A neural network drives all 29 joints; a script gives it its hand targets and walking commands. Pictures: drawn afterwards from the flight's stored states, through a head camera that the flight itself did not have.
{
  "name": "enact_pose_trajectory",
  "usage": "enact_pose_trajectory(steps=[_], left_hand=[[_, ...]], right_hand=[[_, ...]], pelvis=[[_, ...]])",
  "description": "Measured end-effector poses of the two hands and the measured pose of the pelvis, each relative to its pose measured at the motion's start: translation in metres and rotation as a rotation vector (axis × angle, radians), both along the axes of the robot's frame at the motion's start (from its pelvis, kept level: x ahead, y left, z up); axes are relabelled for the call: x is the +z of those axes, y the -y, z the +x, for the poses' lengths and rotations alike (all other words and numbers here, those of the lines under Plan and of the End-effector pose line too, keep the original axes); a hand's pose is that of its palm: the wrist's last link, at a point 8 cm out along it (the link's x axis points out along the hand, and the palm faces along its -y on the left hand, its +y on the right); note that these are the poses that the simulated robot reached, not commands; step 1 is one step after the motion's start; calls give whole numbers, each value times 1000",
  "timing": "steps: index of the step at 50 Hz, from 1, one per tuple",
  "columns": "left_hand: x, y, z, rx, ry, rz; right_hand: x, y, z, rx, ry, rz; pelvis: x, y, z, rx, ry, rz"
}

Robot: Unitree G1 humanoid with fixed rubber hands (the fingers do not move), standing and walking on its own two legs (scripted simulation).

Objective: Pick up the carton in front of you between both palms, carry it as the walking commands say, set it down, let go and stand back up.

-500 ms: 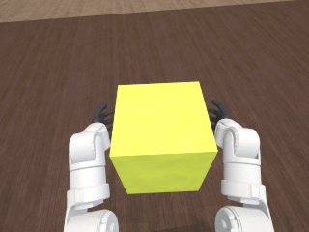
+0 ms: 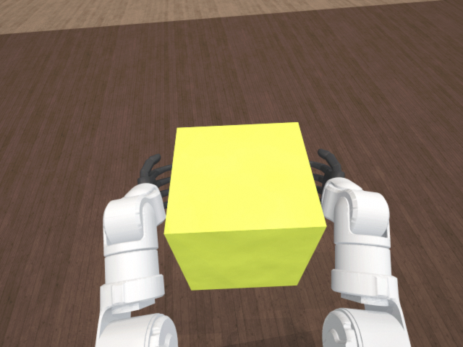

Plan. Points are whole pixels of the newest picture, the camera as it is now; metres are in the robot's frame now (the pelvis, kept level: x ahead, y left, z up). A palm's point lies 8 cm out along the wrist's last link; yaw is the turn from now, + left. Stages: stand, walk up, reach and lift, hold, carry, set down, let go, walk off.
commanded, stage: carry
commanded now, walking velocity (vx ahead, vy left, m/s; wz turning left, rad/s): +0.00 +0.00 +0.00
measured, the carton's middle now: (241, 211) +0.34 +0.00 +0.05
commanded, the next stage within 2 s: none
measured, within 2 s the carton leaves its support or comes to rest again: neither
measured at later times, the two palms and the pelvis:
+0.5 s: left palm (152, 195) +0.33 +0.15 +0.12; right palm (332, 189) +0.33 -0.15 +0.12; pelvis +0.00 +0.00 +0.00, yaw +0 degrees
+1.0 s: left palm (137, 146) +0.41 +0.18 +0.16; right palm (306, 141) +0.41 -0.12 +0.16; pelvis +0.08 +0.03 +0.00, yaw +2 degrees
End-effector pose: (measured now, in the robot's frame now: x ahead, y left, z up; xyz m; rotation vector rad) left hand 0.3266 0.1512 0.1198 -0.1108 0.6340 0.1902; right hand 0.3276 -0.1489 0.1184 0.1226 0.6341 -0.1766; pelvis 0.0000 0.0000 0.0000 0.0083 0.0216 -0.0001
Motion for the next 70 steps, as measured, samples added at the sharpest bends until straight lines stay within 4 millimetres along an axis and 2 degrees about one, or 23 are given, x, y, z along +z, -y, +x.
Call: enact_pose_trajectory(steps=[31,38,44,49,53,59,65,70], left_hand=[[0,2,2,1,2,1],[11,-4,13,7,49,-19],[31,-24,43,7,120,-10],[36,-32,78,3,76,-19],[37,-29,114,4,60,-41],[30,-15,181,13,76,-45],[10,2,252,63,75,-11],[-5,5,288,102,1,-7]], right_hand=[[0,2,2,0,2,0],[16,-4,15,6,50,-14],[40,-23,48,9,121,-32],[39,-31,76,8,75,-23],[39,-28,109,6,57,-36],[34,-14,179,8,72,-30],[7,1,268,56,72,10],[-7,4,316,66,-4,54]], pelvis=[[0,3,2,0,-2,0],[0,-2,14,10,-21,1],[-4,-18,37,20,-34,0],[2,-25,69,34,-50,-13],[5,-22,98,39,-58,-14],[0,-7,159,48,-69,-7],[-19,21,236,47,-45,-23],[0,34,279,44,-47,-12]])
